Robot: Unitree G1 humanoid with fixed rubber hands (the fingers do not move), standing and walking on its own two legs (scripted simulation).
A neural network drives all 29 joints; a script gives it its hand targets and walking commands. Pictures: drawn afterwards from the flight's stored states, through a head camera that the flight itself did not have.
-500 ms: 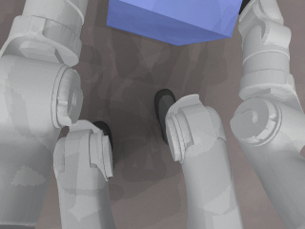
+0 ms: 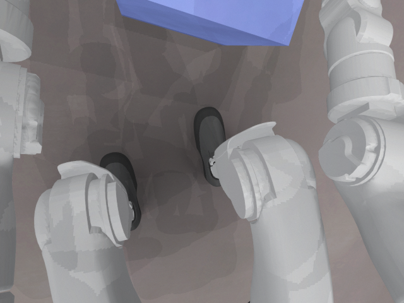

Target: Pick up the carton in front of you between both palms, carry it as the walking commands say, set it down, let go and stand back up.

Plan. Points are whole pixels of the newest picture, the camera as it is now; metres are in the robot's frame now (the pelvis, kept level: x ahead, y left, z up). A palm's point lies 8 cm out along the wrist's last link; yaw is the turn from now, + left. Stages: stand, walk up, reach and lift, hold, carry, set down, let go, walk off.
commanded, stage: set down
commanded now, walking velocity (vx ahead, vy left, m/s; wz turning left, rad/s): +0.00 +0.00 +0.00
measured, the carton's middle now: out of the picture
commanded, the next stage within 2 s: let go in 0.98 s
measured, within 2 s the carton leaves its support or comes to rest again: neither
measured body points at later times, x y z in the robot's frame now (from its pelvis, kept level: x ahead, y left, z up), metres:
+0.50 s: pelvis +0.01 +0.00 +0.10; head +0.37 -0.02 +0.35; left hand +0.66 +0.07 -0.02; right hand +0.51 -0.29 -0.02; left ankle +0.08 +0.11 -0.35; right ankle +0.15 -0.13 -0.35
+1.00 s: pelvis +0.03 +0.00 +0.22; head +0.37 -0.01 +0.52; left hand +0.67 +0.07 +0.13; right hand +0.51 -0.29 +0.13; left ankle +0.08 +0.11 -0.35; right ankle +0.15 -0.13 -0.35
